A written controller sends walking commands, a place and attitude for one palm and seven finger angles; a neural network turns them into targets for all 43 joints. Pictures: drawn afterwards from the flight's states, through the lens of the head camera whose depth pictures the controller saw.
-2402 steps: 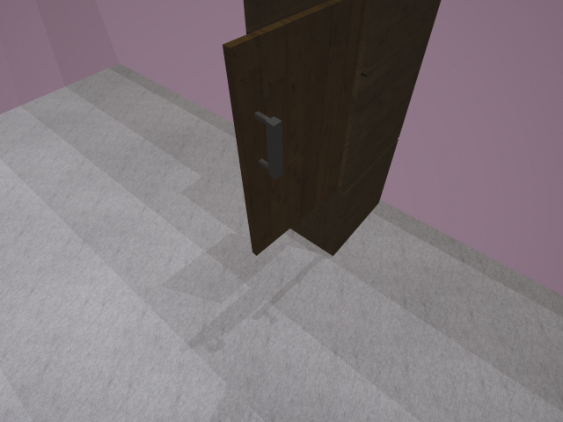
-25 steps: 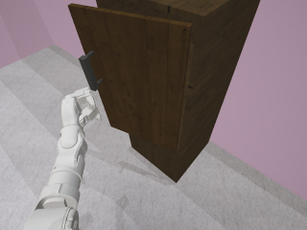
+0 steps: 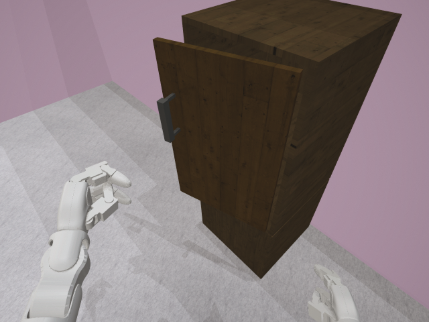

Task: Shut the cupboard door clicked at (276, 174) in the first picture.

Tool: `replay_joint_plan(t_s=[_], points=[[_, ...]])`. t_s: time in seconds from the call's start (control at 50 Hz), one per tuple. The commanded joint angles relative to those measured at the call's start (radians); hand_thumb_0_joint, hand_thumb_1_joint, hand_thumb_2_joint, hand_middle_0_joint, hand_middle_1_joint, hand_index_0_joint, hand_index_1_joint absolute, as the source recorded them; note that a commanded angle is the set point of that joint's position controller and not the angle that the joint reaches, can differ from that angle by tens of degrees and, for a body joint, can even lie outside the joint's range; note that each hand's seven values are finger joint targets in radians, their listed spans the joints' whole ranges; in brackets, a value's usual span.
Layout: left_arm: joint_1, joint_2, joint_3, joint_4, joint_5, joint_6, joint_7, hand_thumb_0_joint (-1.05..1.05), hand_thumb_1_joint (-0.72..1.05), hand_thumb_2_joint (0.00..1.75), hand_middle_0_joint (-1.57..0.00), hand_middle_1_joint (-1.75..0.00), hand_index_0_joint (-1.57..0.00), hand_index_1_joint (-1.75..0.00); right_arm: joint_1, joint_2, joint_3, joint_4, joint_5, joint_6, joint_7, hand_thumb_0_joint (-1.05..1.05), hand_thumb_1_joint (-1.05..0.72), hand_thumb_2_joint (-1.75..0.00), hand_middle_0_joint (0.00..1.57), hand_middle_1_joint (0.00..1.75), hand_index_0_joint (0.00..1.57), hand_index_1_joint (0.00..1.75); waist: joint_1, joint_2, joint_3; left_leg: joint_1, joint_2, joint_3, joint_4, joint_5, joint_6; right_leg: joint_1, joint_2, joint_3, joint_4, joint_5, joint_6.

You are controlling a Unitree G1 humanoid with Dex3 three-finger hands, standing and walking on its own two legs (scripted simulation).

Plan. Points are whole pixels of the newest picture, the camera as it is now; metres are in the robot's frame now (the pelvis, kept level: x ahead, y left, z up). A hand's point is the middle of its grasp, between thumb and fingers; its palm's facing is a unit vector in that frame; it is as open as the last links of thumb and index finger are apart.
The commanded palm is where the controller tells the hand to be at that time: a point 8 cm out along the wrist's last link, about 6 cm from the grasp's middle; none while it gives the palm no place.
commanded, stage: draw the hand back to the body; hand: left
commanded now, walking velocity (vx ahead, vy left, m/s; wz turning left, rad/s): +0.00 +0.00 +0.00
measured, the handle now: (170, 117) +0.63 +0.19 +0.04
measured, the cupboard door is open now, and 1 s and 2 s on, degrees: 16 16 16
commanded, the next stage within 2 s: step back with the hand held close in 0.78 s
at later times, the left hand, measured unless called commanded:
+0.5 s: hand (29, 230) +0.19 +0.27 +0.17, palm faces +0.48 -0.76 -0.44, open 6.8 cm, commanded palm +0.15 +0.30 +0.18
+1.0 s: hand (46, 223) +0.20 +0.26 +0.17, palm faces +0.46 -0.76 -0.45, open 7.4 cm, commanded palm +0.15 +0.29 +0.18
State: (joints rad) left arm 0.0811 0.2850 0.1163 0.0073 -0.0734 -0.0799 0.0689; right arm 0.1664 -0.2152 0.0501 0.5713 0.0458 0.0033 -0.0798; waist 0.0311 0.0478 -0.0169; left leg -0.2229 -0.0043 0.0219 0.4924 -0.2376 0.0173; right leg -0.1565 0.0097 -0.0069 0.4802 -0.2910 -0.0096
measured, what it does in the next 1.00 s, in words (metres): stands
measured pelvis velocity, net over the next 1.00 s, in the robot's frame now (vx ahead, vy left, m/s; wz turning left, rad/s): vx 0.01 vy -0.01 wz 0.02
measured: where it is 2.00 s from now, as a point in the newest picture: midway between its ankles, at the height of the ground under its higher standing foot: outside the picture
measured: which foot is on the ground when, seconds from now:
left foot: down 0.00-1.00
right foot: down 0.00-1.00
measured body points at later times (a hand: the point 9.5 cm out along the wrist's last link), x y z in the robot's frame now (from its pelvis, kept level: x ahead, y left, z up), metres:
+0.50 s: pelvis +0.02 +0.00 +0.00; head -0.01 -0.03 +0.45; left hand +0.16 +0.31 +0.19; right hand +0.21 -0.22 -0.09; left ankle +0.02 +0.11 -0.74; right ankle -0.02 -0.11 -0.74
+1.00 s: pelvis +0.01 -0.01 +0.00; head +0.00 -0.05 +0.45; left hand +0.17 +0.29 +0.19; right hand +0.20 -0.24 -0.09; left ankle +0.02 +0.11 -0.74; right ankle -0.02 -0.11 -0.74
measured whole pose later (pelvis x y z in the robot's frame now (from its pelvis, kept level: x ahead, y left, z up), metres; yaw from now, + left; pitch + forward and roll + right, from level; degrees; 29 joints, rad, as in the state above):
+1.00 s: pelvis +0.01 -0.01 +0.00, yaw +1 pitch -1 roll -1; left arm 0.48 0.37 0.37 -0.36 -0.07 -0.13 0.10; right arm 0.19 -0.24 0.01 0.63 0.02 -0.05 -0.08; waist 0.04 0.09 -0.03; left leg -0.21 0.02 0.00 0.48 -0.25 0.00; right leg -0.11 0.04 -0.03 0.41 -0.28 -0.03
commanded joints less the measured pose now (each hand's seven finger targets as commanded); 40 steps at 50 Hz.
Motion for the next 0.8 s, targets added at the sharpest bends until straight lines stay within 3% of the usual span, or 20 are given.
replay_joint_plan(t_s=[0.0, 0.08, 0.14, 0.2, 0.24, 0.38, 0.4, 0.46, 0.52, 0.6, 0.64, 0.66, 0.7, 0.74, 0.78], points=[[-0.19, 0.164, 0.101, -0.374, 0.006, -0.06, 0.029, 0.0, 0.9, 0.9, -0.72, -0.87, -0.72, -0.87, -0.111, -0.106, -0.035, -0.137, -0.013, -0.061, -0.006, 0.0, -0.9, -0.9, 0.2, 0.3, 0.2, 0.3, -0.016, 0.061, -0.137, 0.174, 0.018, -0.026, -0.117, 0.133, 0.007, -0.013, 0.007, -0.025, -0.114, 0.168, -0.01], [-0.05, 0.184, 0.147, -0.456, 0.007, -0.055, 0.037, 0.0, 0.9, 0.9, -0.61, -0.75, -0.61, -0.75, -0.115, -0.106, -0.037, -0.133, -0.021, -0.075, -0.002, 0.0, -0.9, -0.9, 0.2, 0.3, 0.2, 0.3, -0.003, 0.022, -0.152, 0.187, 0.021, -0.025, -0.122, 0.198, 0.004, 0.024, 0.006, -0.031, -0.117, 0.217, -0.007], [0.075, 0.221, 0.215, -0.473, 0.005, -0.048, 0.041, 0.0, 0.9, 0.9, -0.53, -0.66, -0.53, -0.66, -0.12, -0.111, -0.043, -0.124, -0.026, -0.082, 0.002, 0.0, -0.9, -0.9, 0.2, 0.3, 0.2, 0.3, 0.012, 0.003, -0.12, 0.166, 0.02, -0.019, -0.122, 0.229, 0.004, 0.04, 0.006, -0.031, -0.129, 0.248, -0.004], [0.14, 0.204, 0.232, -0.493, -0.001, -0.044, 0.038, 0.0, 0.9, 0.9, -0.45, -0.57, -0.45, -0.57, -0.124, -0.101, -0.042, -0.123, -0.024, -0.076, 0.006, 0.0, -0.9, -0.9, 0.2, 0.3, 0.2, 0.3, 0.011, 0.008, -0.061, 0.142, 0.022, -0.019, -0.131, 0.206, -0.001, 0.028, -0.001, -0.036, -0.134, 0.22, -0.002], [0.197, 0.239, 0.283, -0.505, 0.001, -0.045, 0.039, 0.0, 0.9, 0.9, -0.39, -0.51, -0.39, -0.51, -0.127, -0.107, -0.049, -0.118, -0.026, -0.083, 0.006, 0.0, -0.9, -0.9, 0.2, 0.3, 0.2, 0.3, 0.019, -0.002, -0.048, 0.135, 0.024, -0.016, -0.129, 0.206, 0.002, 0.025, 0.002, -0.033, -0.147, 0.22, 0.0], [0.338, 0.294, 0.389, -0.635, -0.003, -0.067, 0.054, 0.0, 0.9, 0.9, -0.2, -0.3, -0.2, -0.3, -0.118, -0.098, -0.058, -0.122, -0.023, -0.11, 0.005, 0.0, -0.9, -0.9, 0.2, 0.3, 0.2, 0.3, 0.032, 0.053, -0.085, 0.137, 0.022, -0.008, -0.109, 0.235, 0.0, 0.044, -0.006, -0.034, -0.129, 0.242, 0.0], [0.329, 0.259, 0.351, -0.631, -0.001, -0.067, 0.052, 0.0, 0.9, 0.9, -0.2, -0.3, -0.2, -0.3, -0.117, -0.098, -0.057, -0.116, -0.026, -0.115, 0.006, 0.0, -0.9, -0.9, 0.2, 0.3, 0.2, 0.3, 0.024, 0.049, -0.065, 0.132, 0.019, -0.009, -0.109, 0.237, 0.001, 0.033, -0.007, -0.036, -0.126, 0.244, 0.0], [0.297, 0.231, 0.318, -0.589, 0.004, -0.056, 0.055, 0.0, 0.9, 0.9, -0.2, -0.3, -0.2, -0.3, -0.106, -0.111, -0.065, -0.104, -0.027, -0.127, 0.0, 0.0, -0.9, -0.9, 0.2, 0.3, 0.2, 0.3, 0.01, 0.015, -0.026, 0.135, 0.021, -0.004, -0.11, 0.219, 0.008, -0.004, -0.01, -0.032, -0.136, 0.232, 0.007], [0.27, 0.23, 0.316, -0.55, 0.007, -0.051, 0.06, 0.0, 0.9, 0.9, -0.2, -0.3, -0.2, -0.3, -0.103, -0.117, -0.068, -0.099, -0.027, -0.124, -0.006, 0.0, -0.9, -0.9, 0.2, 0.3, 0.2, 0.3, 0.009, -0.031, 0.001, 0.126, 0.018, -0.007, -0.117, 0.175, 0.013, -0.024, -0.009, -0.033, -0.143, 0.187, 0.008], [0.263, 0.248, 0.332, -0.566, 0.005, -0.062, 0.06, 0.0, 0.9, 0.9, -0.2, -0.3, -0.2, -0.3, -0.116, -0.109, -0.067, -0.102, -0.026, -0.126, -0.012, 0.0, -0.9, -0.9, 0.2, 0.3, 0.2, 0.3, 0.023, -0.015, -0.039, 0.138, 0.011, -0.003, -0.116, 0.155, 0.018, 0.002, -0.015, -0.023, -0.147, 0.165, 0.008], [0.275, 0.289, 0.367, -0.586, 0.005, -0.068, 0.064, 0.0, 0.9, 0.9, -0.2, -0.3, -0.2, -0.3, -0.12, -0.111, -0.067, -0.099, -0.03, -0.135, -0.015, 0.0, -0.9, -0.9, 0.2, 0.3, 0.2, 0.3, 0.033, 0.005, -0.065, 0.141, 0.008, -0.001, -0.112, 0.164, 0.019, 0.022, -0.016, -0.018, -0.153, 0.179, 0.008], [0.28, 0.265, 0.347, -0.597, 0.004, -0.071, 0.062, 0.0, 0.9, 0.9, -0.2, -0.3, -0.2, -0.3, -0.123, -0.101, -0.063, -0.102, -0.028, -0.135, -0.014, 0.0, -0.9, -0.9, 0.2, 0.3, 0.2, 0.3, 0.031, 0.023, -0.067, 0.14, 0.008, 0.0, -0.113, 0.17, 0.017, 0.03, -0.02, -0.019, -0.145, 0.186, 0.007], [0.291, 0.272, 0.355, -0.613, 0.004, -0.074, 0.063, 0.0, 0.9, 0.9, -0.2, -0.3, -0.2, -0.3, -0.126, -0.099, -0.061, -0.102, -0.028, -0.141, -0.013, 0.0, -0.9, -0.9, 0.2, 0.3, 0.2, 0.3, 0.032, 0.048, -0.059, 0.144, 0.008, 0.003, -0.107, 0.177, 0.014, 0.023, -0.017, -0.018, -0.148, 0.196, 0.005], [0.309, 0.29, 0.376, -0.6, 0.003, -0.071, 0.063, 0.0, 0.9, 0.9, -0.2, -0.3, -0.2, -0.3, -0.125, -0.103, -0.062, -0.097, -0.03, -0.145, -0.014, 0.0, -0.9, -0.9, 0.2, 0.3, 0.2, 0.3, 0.036, 0.043, -0.043, 0.135, 0.009, 0.006, -0.104, 0.19, 0.014, 0.024, -0.016, -0.013, -0.159, 0.218, 0.006], [0.307, 0.272, 0.363, -0.596, 0.002, -0.072, 0.06, 0.0, 0.9, 0.9, -0.2, -0.3, -0.2, -0.3, -0.123, -0.098, -0.061, -0.099, -0.029, -0.142, -0.011, 0.0, -0.9, -0.9, 0.2, 0.3, 0.2, 0.3, 0.032, 0.035, -0.033, 0.135, 0.01, 0.008, -0.105, 0.198, 0.013, 0.021, -0.016, -0.016, -0.153, 0.224, 0.007]])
